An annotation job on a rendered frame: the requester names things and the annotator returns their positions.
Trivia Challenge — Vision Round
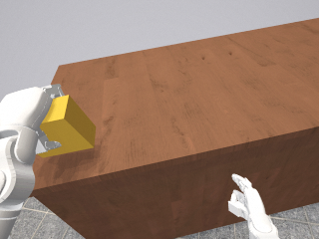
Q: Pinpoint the robot right hand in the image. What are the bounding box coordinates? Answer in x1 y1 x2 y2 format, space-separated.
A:
228 173 266 220

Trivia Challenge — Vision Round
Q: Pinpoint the table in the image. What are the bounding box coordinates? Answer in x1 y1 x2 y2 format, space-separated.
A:
29 18 319 239

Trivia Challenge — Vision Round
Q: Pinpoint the robot left hand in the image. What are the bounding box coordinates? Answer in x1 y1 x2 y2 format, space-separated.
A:
0 84 64 154

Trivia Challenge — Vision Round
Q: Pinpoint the left robot forearm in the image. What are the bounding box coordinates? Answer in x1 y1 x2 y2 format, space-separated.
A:
0 124 39 239

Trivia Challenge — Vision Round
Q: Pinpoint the sponge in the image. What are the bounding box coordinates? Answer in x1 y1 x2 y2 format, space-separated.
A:
37 95 96 158

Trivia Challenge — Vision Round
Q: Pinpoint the right robot forearm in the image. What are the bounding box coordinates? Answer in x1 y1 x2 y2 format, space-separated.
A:
247 212 280 239

